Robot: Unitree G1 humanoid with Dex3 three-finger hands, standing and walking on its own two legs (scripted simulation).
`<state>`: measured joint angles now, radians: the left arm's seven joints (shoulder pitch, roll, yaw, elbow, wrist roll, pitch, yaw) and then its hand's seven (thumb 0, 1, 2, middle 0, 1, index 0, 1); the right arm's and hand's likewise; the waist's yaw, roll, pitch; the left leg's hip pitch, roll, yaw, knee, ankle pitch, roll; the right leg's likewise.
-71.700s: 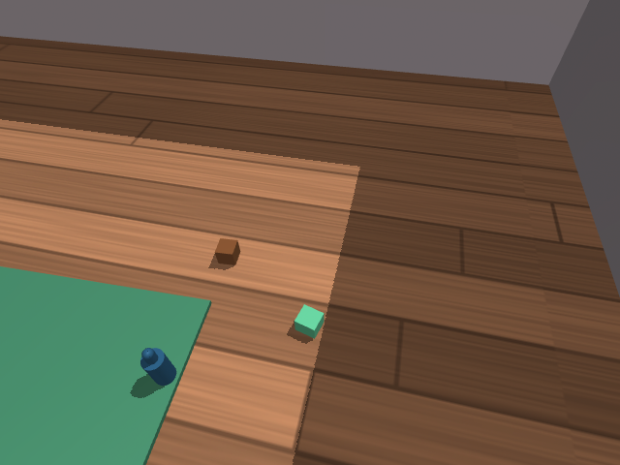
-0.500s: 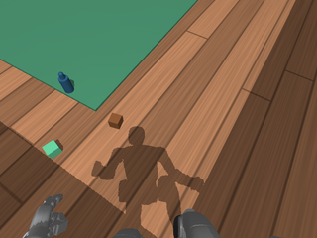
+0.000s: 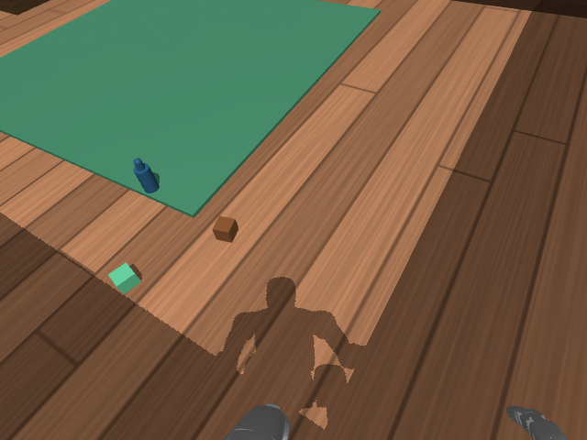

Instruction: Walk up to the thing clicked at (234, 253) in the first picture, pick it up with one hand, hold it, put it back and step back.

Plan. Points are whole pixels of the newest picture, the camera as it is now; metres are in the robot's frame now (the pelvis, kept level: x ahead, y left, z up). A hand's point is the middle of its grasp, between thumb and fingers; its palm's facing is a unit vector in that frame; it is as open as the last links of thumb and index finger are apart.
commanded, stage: step back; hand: left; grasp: from above
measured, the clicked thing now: (225, 229) +0.99 +0.41 -0.73
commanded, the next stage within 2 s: stand in 1.02 s
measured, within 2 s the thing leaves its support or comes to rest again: neither
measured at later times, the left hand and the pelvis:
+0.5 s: hand out of the picture +0.02 +0.27 -0.14, palm faces +0.07 -0.92 -0.39, open 7.4 cm; pelvis -0.02 -0.01 +0.00, yaw +5 degrees
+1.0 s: hand out of the picture +0.08 +0.29 -0.15, palm faces +0.12 -0.92 -0.38, open 7.4 cm; pelvis +0.02 +0.01 +0.00, yaw +5 degrees
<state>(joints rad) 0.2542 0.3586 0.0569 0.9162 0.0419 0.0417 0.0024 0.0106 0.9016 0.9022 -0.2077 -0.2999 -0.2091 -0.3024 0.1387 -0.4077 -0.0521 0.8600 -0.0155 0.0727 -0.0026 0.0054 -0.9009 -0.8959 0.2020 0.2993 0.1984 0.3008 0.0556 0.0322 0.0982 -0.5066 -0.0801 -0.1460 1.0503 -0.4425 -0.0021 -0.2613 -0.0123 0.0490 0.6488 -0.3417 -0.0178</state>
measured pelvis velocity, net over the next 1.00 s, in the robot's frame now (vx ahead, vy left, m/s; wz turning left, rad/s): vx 0.02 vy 0.01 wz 0.09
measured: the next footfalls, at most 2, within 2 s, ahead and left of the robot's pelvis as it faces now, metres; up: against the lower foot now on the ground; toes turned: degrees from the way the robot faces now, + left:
left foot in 0.20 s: -0.03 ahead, +0.13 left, +0.00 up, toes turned +3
right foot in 0.50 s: +0.10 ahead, -0.11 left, +0.00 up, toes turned +3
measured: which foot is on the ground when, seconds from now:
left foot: up 0.00-0.18, down 0.20-0.52, up 0.54-0.80, down 0.82-1.00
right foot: down 0.00-0.24, up 0.26-0.48, down 0.50-1.00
